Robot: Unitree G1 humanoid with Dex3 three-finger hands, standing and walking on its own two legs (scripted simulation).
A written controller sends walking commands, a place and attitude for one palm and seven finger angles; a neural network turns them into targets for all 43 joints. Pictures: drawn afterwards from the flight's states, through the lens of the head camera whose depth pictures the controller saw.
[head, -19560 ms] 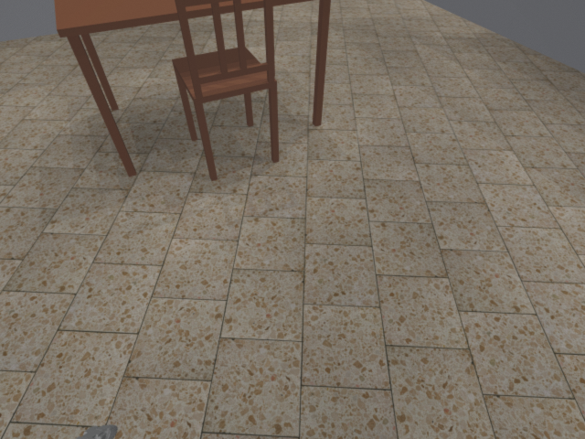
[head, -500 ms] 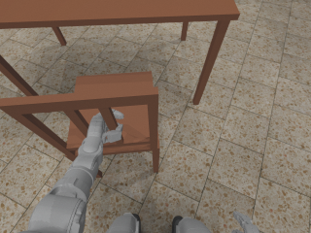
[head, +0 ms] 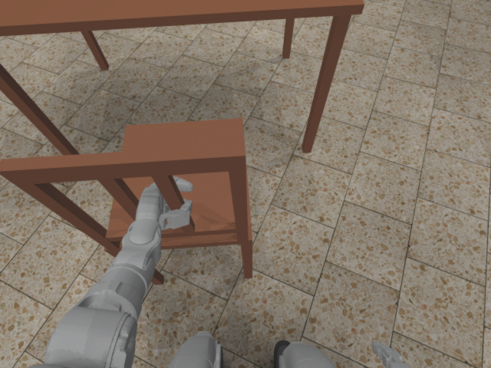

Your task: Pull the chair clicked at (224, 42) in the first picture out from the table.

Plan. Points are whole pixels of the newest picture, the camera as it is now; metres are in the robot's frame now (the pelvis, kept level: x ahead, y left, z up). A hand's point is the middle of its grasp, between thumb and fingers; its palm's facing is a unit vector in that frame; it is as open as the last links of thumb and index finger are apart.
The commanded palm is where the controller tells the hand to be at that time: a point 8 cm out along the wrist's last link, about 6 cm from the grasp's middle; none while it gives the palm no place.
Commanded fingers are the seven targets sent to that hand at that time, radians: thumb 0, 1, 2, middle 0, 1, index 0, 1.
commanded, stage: step backward, pulling the chair out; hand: left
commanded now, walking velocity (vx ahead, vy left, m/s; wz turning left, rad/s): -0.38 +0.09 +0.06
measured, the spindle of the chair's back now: (133, 207) +0.40 +0.22 -0.08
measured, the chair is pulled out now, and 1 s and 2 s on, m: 0.37 0.59 0.67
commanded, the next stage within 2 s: stop walking, hand still on the chair in 0.84 s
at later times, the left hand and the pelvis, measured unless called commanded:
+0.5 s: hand (177, 273) +0.26 +0.12 -0.06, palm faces -0.05 -0.98 -0.17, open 5.8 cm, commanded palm +0.26 +0.17 -0.05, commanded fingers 0.00 0.90 0.90 -0.50 -1.45 -0.50 -1.45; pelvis -0.11 +0.01 +0.00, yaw +2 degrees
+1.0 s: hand (172, 349) +0.15 +0.12 -0.06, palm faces -0.02 -0.99 -0.16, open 5.8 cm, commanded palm +0.14 +0.17 -0.04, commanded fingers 0.00 0.90 0.90 -0.50 -1.45 -0.50 -1.45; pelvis -0.21 +0.00 +0.00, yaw +3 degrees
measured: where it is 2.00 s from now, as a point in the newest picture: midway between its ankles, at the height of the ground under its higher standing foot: outside the picture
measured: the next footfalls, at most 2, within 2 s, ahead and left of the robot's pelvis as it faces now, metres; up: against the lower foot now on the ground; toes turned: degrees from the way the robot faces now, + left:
left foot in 0.14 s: +0.01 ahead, +0.15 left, +0.00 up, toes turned +1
right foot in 0.32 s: +0.00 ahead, -0.11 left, +0.00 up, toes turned +0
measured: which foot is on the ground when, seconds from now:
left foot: up 0.00-0.12, down 0.14-0.38, up 0.40-0.52, down 0.54-0.82, up 0.84-0.96, down 0.98-1.00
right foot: down 0.00-0.18, up 0.20-0.30, down 0.32-0.58, up 0.60-0.72, down 0.74-1.00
